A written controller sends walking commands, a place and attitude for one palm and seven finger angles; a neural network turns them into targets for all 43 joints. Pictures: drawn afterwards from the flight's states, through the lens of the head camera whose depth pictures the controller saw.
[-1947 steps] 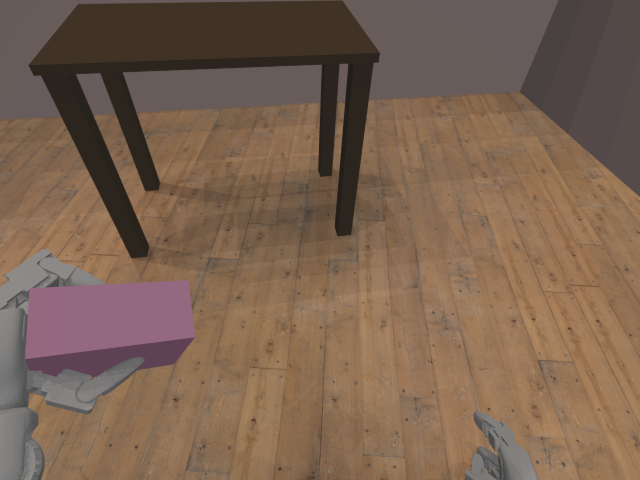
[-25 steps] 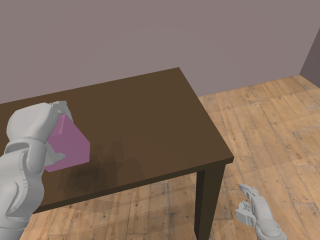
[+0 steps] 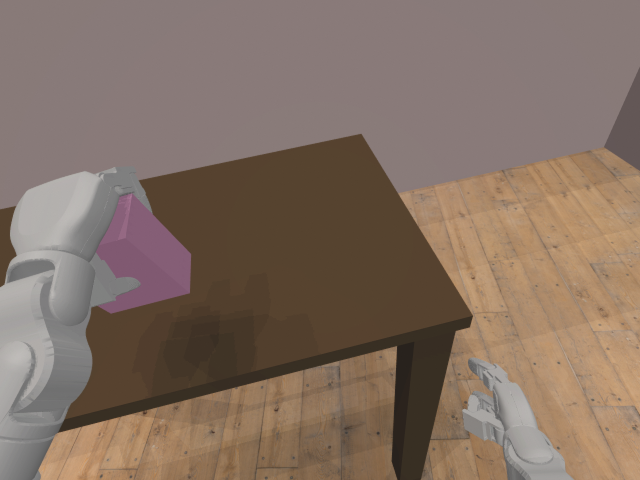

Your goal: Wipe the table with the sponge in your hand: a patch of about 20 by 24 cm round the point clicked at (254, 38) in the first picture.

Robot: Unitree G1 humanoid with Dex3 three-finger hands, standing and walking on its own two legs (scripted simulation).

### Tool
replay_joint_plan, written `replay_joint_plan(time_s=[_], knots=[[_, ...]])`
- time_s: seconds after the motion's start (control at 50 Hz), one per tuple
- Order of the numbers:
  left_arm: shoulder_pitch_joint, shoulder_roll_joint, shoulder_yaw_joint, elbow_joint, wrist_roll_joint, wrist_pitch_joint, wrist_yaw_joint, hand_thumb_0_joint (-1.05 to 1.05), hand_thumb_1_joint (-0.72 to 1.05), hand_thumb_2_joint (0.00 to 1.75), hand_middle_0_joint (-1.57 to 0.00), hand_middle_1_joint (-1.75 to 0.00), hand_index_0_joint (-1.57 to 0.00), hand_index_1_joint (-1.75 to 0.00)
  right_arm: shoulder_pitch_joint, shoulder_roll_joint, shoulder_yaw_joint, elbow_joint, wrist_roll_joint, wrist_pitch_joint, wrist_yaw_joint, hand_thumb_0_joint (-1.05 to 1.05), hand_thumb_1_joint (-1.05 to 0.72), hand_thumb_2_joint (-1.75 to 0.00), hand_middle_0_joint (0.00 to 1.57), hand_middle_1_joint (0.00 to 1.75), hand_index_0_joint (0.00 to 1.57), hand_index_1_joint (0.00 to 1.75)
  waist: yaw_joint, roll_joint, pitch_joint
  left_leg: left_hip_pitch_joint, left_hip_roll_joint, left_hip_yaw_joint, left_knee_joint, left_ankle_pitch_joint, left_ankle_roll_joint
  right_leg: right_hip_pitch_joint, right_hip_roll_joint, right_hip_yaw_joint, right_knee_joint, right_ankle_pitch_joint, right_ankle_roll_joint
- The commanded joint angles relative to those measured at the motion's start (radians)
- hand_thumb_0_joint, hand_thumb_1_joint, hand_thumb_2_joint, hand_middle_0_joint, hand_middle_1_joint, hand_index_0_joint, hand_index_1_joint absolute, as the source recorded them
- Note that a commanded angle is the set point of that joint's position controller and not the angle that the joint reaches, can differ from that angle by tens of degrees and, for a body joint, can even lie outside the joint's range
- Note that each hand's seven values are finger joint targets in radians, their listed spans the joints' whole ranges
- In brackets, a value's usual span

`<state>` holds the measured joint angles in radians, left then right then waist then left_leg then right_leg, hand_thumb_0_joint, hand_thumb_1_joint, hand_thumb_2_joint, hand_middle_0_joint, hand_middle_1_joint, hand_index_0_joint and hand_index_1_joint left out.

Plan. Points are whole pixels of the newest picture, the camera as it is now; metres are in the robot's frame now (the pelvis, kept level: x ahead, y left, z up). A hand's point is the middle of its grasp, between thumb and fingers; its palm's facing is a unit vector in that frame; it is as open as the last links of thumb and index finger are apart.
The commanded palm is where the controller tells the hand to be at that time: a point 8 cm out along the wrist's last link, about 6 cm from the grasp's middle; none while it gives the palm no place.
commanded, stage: bring the sponge back beside the body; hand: left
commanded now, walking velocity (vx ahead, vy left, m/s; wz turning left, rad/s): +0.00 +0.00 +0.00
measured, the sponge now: (132, 267) +0.27 +0.27 +0.17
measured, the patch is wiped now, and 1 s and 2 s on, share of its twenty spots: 1.00 1.00 1.00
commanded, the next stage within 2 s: step back with the hand held close in 1.68 s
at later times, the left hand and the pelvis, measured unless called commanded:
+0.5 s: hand (99, 265) +0.24 +0.27 +0.21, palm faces +0.25 -0.08 -0.97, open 9.7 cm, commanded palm +0.19 +0.27 +0.27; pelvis +0.00 +0.00 +0.00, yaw +0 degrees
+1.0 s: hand (86, 291) +0.22 +0.27 +0.20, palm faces +0.22 -0.08 -0.97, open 9.7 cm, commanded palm +0.16 +0.28 +0.26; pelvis -0.01 +0.00 +0.00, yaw -1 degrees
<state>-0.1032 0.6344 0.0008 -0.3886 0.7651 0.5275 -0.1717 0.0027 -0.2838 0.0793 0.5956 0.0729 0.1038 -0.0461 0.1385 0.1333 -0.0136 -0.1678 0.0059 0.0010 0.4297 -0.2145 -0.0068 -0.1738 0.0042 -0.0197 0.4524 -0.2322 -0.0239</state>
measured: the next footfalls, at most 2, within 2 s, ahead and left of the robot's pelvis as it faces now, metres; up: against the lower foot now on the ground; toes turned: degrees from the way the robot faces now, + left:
none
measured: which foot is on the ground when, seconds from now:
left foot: down 0.00-1.00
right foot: down 0.00-1.00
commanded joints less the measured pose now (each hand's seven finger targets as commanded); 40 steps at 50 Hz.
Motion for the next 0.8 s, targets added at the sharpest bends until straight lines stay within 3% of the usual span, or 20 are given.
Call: replay_joint_plan(time_s=[0.0, 0.04, 0.1, 0.14, 0.18, 0.24, 0.26, 0.32, 0.34, 0.36, 0.44, 0.46, 0.5, 0.54, 0.56, 0.62, 0.64, 0.68, 0.74, 0.78], knots=[[-0.231, 0.270, 0.193, -0.134, 0.030, -0.006, 0.036, 0.00, 0.10, 1.30, -1.20, -1.60, -1.20, -1.60, -0.224, -0.089, -0.036, -0.185, -0.004, -0.043, -0.004, 0.00, -0.90, -0.90, 0.20, 0.30, 0.20, 0.30, 0.008, -0.095, -0.205, 0.010, -0.030, -0.022, -0.041, 0.190, 0.037, 0.104, 0.014, 0.062, -0.061, 0.161, -0.037], [-0.248, 0.271, 0.198, -0.201, 0.032, -0.004, 0.036, 0.00, 0.10, 1.30, -1.20, -1.60, -1.20, -1.60, -0.260, -0.080, -0.031, -0.203, 0.002, -0.050, -0.002, 0.00, -0.90, -0.90, 0.20, 0.30, 0.20, 0.30, 0.007, -0.054, -0.233, 0.024, -0.031, -0.028, -0.038, 0.200, 0.037, 0.106, 0.025, 0.088, -0.056, 0.167, -0.046], [-0.222, 0.270, 0.195, -0.174, 0.023, -0.002, 0.038, 0.00, 0.10, 1.30, -1.20, -1.60, -1.20, -1.60, -0.223, -0.086, -0.035, -0.194, -0.002, -0.041, -0.002, 0.00, -0.90, -0.90, 0.20, 0.30, 0.20, 0.30, 0.005, -0.072, -0.208, 0.015, -0.032, -0.021, -0.035, 0.203, 0.036, 0.104, 0.014, 0.059, -0.057, 0.176, -0.035], [-0.211, 0.265, 0.200, -0.229, 0.027, -0.002, 0.040, 0.00, 0.10, 1.30, -1.20, -1.60, -1.20, -1.60, -0.261, -0.078, -0.033, -0.209, 0.005, -0.052, -0.001, 0.00, -0.90, -0.90, 0.20, 0.30, 0.20, 0.30, 0.008, -0.051, -0.225, 0.027, -0.033, -0.031, -0.032, 0.205, 0.038, 0.100, 0.027, 0.087, -0.055, 0.166, -0.045], [-0.186, 0.272, 0.207, -0.189, 0.022, -0.007, 0.043, 0.00, 0.10, 1.30, -1.20, -1.60, -1.20, -1.60, -0.214, -0.085, -0.040, -0.193, -0.002, -0.050, -0.004, 0.00, -0.90, -0.90, 0.20, 0.30, 0.20, 0.30, 0.002, -0.096, -0.210, 0.021, -0.032, -0.022, -0.026, 0.201, 0.038, 0.096, 0.015, 0.064, -0.058, 0.165, -0.033], [-0.195, 0.262, 0.199, -0.259, 0.027, -0.010, 0.046, 0.00, 0.10, 1.30, -1.20, -1.60, -1.20, -1.60, -0.256, -0.077, -0.034, -0.211, 0.004, -0.057, -0.002, 0.00, -0.90, -0.90, 0.20, 0.30, 0.20, 0.30, 0.004, -0.047, -0.228, 0.036, -0.033, -0.032, -0.028, 0.204, 0.038, 0.095, 0.028, 0.091, -0.055, 0.165, -0.045], [-0.172, 0.272, 0.210, -0.244, 0.028, -0.014, 0.051, 0.00, 0.10, 1.30, -1.20, -1.60, -1.20, -1.60, -0.218, -0.081, -0.039, -0.205, -0.005, -0.057, -0.004, 0.00, -0.90, -0.90, 0.20, 0.30, 0.20, 0.30, 0.011, -0.078, -0.233, 0.025, -0.034, -0.024, -0.024, 0.216, 0.040, 0.112, 0.015, 0.062, -0.045, 0.176, -0.038], [-0.119, 0.271, 0.221, -0.259, 0.016, -0.019, 0.053, 0.00, 0.10, 1.30, -1.20, -1.60, -1.20, -1.60, -0.214, -0.082, -0.044, -0.201, -0.006, -0.048, 0.000, 0.00, -0.90, -0.90, 0.20, 0.30, 0.20, 0.30, 0.013, -0.068, -0.213, 0.028, -0.036, -0.019, -0.019, 0.229, 0.039, 0.109, 0.013, 0.066, -0.050, 0.208, -0.034], [-0.109, 0.279, 0.237, -0.279, 0.019, -0.014, 0.054, 0.00, 0.10, 1.30, -1.20, -1.60, -1.20, -1.60, -0.252, -0.077, -0.037, -0.211, 0.001, -0.057, 0.001, 0.00, -0.90, -0.90, 0.20, 0.30, 0.20, 0.30, 0.013, -0.061, -0.218, 0.030, -0.033, -0.032, -0.021, 0.220, 0.038, 0.101, 0.028, 0.099, -0.052, 0.188, -0.044], [-0.107, 0.274, 0.228, -0.256, 0.020, -0.014, 0.058, 0.00, 0.10, 1.30, -1.20, -1.60, -1.20, -1.60, -0.214, -0.083, -0.040, -0.203, -0.006, -0.054, -0.001, 0.00, -0.90, -0.90, 0.20, 0.30, 0.20, 0.30, 0.011, -0.081, -0.218, 0.021, -0.034, -0.020, -0.013, 0.227, 0.039, 0.107, 0.016, 0.071, -0.045, 0.194, -0.036], [-0.074, 0.275, 0.241, -0.278, 0.011, -0.013, 0.059, 0.00, 0.10, 1.30, -1.20, -1.60, -1.20, -1.60, -0.256, -0.079, -0.038, -0.213, 0.002, -0.055, -0.001, 0.00, -0.90, -0.90, 0.20, 0.30, 0.20, 0.30, 0.011, -0.058, -0.195, 0.026, -0.032, -0.029, -0.017, 0.199, 0.037, 0.082, 0.028, 0.103, -0.060, 0.159, -0.041], [-0.081, 0.271, 0.229, -0.243, 0.007, -0.014, 0.061, 0.00, 0.10, 1.30, -1.20, -1.60, -1.20, -1.60, -0.215, -0.083, -0.038, -0.204, -0.004, -0.053, -0.005, 0.00, -0.90, -0.90, 0.20, 0.30, 0.20, 0.30, 0.006, -0.094, -0.177, 0.010, -0.032, -0.021, -0.017, 0.190, 0.038, 0.082, 0.015, 0.071, -0.058, 0.147, -0.032], [-0.072, 0.250, 0.210, -0.227, 0.005, -0.019, 0.055, 0.00, 0.10, 1.30, -1.20, -1.60, -1.20, -1.60, -0.215, -0.085, -0.042, -0.197, -0.004, -0.050, -0.008, 0.00, -0.90, -0.90, 0.20, 0.30, 0.20, 0.30, 0.002, -0.087, -0.158, 0.017, -0.031, -0.018, -0.020, 0.169, 0.039, 0.067, 0.013, 0.070, -0.072, 0.128, -0.027], [-0.077, 0.270, 0.229, -0.255, 0.009, -0.019, 0.057, 0.00, 0.10, 1.30, -1.20, -1.60, -1.20, -1.60, -0.253, -0.079, -0.037, -0.208, 0.001, -0.064, -0.011, 0.00, -0.90, -0.90, 0.20, 0.30, 0.20, 0.30, 0.003, -0.080, -0.172, 0.024, -0.032, -0.028, -0.017, 0.155, 0.040, 0.060, 0.026, 0.106, -0.075, 0.102, -0.035], [-0.079, 0.266, 0.216, -0.224, 0.013, -0.021, 0.057, 0.00, 0.10, 1.30, -1.20, -1.60, -1.20, -1.60, -0.216, -0.085, -0.037, -0.199, -0.007, -0.064, -0.014, 0.00, -0.90, -0.90, 0.20, 0.30, 0.20, 0.30, 0.002, -0.088, -0.168, 0.009, -0.033, -0.020, -0.016, 0.157, 0.039, 0.069, 0.013, 0.075, -0.067, 0.106, -0.029], [-0.071, 0.277, 0.224, -0.225, 0.012, -0.030, 0.053, 0.00, 0.10, 1.30, -1.20, -1.60, -1.20, -1.60, -0.213, -0.087, -0.042, -0.195, -0.009, -0.061, -0.018, 0.00, -0.90, -0.90, 0.20, 0.30, 0.20, 0.30, 0.003, -0.084, -0.155, 0.014, -0.035, -0.021, -0.017, 0.148, 0.041, 0.064, 0.011, 0.077, -0.075, 0.099, -0.024], [-0.094, 0.280, 0.226, -0.272, 0.023, -0.030, 0.054, 0.00, 0.10, 1.30, -1.20, -1.60, -1.20, -1.60, -0.255, -0.080, -0.036, -0.206, -0.002, -0.072, -0.016, 0.00, -0.90, -0.90, 0.20, 0.30, 0.20, 0.30, 0.002, -0.044, -0.171, 0.024, -0.033, -0.033, -0.022, 0.142, 0.039, 0.060, 0.026, 0.107, -0.078, 0.079, -0.038], [-0.055, 0.286, 0.235, -0.233, 0.020, -0.038, 0.058, 0.00, 0.10, 1.30, -1.20, -1.60, -1.20, -1.60, -0.213, -0.083, -0.042, -0.194, -0.012, -0.071, -0.018, 0.00, -0.90, -0.90, 0.20, 0.30, 0.20, 0.30, 0.007, -0.077, -0.166, 0.014, -0.035, -0.025, -0.018, 0.145, 0.039, 0.069, 0.013, 0.078, -0.073, 0.081, -0.028], [-0.076, 0.276, 0.227, -0.306, 0.026, -0.046, 0.061, 0.00, 0.10, 1.30, -1.20, -1.60, -1.20, -1.60, -0.258, -0.075, -0.035, -0.209, -0.006, -0.078, -0.015, 0.00, -0.90, -0.90, 0.20, 0.30, 0.20, 0.30, 0.008, -0.013, -0.169, 0.026, -0.032, -0.036, -0.029, 0.133, 0.037, 0.059, 0.029, 0.099, -0.076, 0.053, -0.042], [-0.030, 0.277, 0.237, -0.268, 0.024, -0.052, 0.069, 0.00, 0.10, 1.30, -1.20, -1.60, -1.20, -1.60, -0.213, -0.081, -0.044, -0.192, -0.014, -0.076, -0.014, 0.00, -0.90, -0.90, 0.20, 0.30, 0.20, 0.30, 0.011, -0.046, -0.168, 0.020, -0.032, -0.029, -0.027, 0.147, 0.035, 0.071, 0.019, 0.074, -0.071, 0.075, -0.034]])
